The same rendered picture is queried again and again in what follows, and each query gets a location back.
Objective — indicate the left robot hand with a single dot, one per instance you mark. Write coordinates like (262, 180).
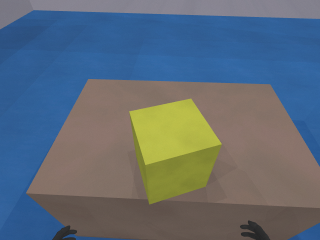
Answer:
(64, 232)

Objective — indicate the pedestal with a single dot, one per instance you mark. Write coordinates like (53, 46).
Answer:
(264, 172)

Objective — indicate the carton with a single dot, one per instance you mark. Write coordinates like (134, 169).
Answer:
(175, 147)

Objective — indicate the right robot hand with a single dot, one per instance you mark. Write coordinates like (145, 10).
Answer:
(258, 234)

